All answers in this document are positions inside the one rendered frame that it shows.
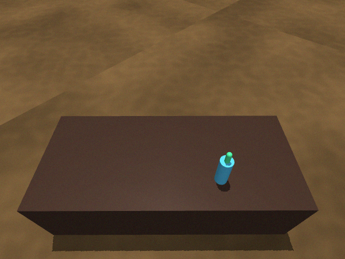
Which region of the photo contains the bottle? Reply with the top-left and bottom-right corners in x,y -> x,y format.
215,152 -> 234,185

